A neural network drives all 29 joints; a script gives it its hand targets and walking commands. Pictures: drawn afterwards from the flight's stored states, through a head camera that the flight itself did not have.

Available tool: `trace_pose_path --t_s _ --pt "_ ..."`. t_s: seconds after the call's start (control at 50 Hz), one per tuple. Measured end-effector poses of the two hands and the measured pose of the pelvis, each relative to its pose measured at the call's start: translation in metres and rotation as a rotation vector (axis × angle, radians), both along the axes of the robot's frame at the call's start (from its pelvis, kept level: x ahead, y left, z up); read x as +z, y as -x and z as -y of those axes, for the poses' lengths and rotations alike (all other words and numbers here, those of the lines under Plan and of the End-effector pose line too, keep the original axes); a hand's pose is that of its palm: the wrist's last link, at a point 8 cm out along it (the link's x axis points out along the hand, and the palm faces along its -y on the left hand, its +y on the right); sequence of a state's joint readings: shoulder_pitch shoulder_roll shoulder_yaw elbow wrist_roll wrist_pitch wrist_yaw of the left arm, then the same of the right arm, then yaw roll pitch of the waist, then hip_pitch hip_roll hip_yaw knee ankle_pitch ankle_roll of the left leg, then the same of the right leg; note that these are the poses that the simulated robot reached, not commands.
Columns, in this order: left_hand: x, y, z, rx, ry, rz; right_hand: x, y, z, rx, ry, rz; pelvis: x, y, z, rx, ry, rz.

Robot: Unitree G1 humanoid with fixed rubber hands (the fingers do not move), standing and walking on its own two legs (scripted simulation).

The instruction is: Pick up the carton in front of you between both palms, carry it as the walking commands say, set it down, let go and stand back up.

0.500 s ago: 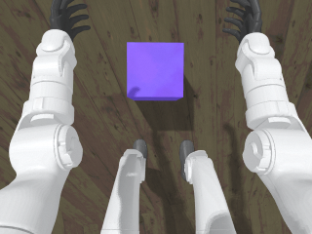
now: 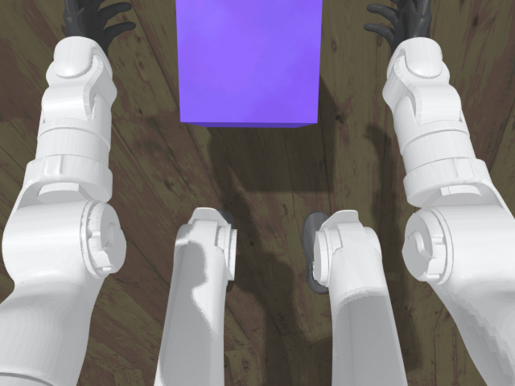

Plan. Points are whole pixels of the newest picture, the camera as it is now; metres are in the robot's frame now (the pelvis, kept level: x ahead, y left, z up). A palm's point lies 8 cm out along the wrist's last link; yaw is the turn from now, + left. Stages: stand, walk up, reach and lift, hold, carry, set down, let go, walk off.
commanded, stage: reach and lift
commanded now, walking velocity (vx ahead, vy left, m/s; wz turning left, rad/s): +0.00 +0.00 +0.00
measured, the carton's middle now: (250, 70) +0.53 +0.05 -0.36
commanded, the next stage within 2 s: none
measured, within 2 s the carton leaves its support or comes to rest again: leaves its support in 1.24 s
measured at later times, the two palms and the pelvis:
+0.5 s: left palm (144, 61) +0.52 +0.23 -0.30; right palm (362, 64) +0.53 -0.14 -0.30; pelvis -0.02 +0.01 -0.12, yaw -1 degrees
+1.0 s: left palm (157, 61) +0.52 +0.20 -0.29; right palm (344, 63) +0.53 -0.10 -0.29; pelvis -0.03 +0.00 -0.11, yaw -1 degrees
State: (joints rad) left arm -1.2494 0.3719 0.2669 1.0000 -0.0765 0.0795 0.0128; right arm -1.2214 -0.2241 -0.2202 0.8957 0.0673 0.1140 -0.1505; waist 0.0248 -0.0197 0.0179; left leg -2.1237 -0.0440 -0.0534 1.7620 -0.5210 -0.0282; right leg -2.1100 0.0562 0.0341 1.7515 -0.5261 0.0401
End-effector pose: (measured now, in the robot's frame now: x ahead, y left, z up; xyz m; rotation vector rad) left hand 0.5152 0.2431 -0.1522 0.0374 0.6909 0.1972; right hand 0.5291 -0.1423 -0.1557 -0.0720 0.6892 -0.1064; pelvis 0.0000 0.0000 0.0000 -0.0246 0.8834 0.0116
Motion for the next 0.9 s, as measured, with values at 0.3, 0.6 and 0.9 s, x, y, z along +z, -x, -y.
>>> trace_pose_path --t_s 0.3,0.6,0.9 --pt "-0.109 -0.002 0.010 -0.008 0.016 -0.040 -0.105 -0.001 -0.006 0.004 -0.006 -0.046 -0.095 0.030 -0.001 0.001 0.004 0.176" --pt "-0.145 -0.005 0.012 -0.017 0.011 -0.030 -0.141 -0.003 -0.016 0.031 -0.022 -0.022 -0.122 0.017 -0.006 -0.012 0.005 0.234" --pt "-0.136 -0.002 0.039 -0.068 0.044 -0.039 -0.131 0.003 -0.039 0.070 -0.048 -0.039 -0.114 0.029 -0.003 -0.006 0.005 0.251"
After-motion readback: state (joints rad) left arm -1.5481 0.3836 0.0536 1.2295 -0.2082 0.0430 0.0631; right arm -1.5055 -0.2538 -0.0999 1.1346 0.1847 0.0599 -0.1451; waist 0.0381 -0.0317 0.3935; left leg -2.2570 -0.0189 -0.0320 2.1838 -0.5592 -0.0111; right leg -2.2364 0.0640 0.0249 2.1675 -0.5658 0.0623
